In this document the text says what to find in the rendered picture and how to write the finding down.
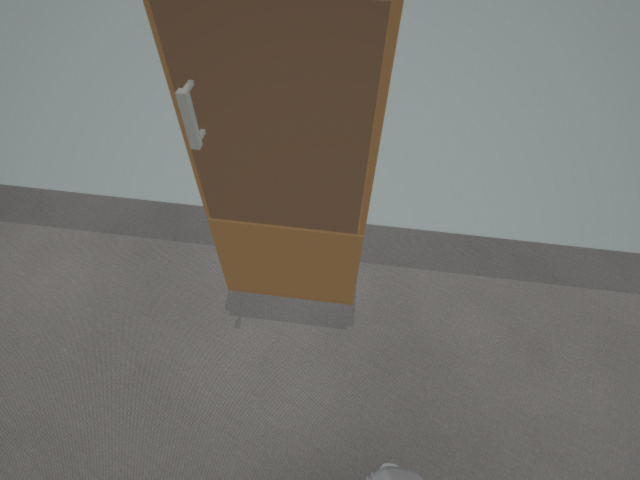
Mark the handle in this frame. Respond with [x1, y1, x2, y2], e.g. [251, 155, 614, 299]
[175, 80, 206, 150]

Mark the cupboard door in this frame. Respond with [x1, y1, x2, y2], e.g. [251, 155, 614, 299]
[149, 0, 391, 234]

